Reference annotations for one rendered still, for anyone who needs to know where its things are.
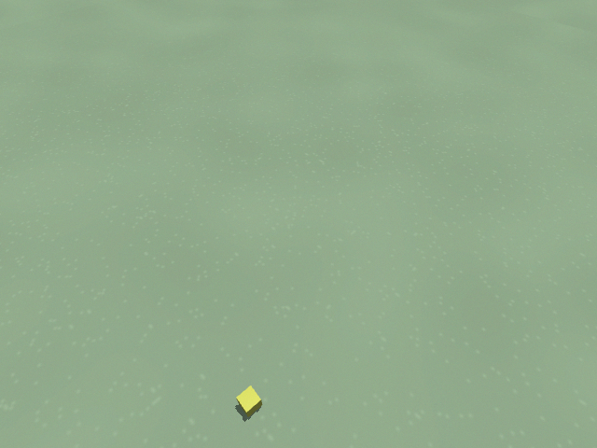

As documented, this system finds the cube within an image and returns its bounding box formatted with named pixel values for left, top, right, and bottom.
left=236, top=386, right=262, bottom=417

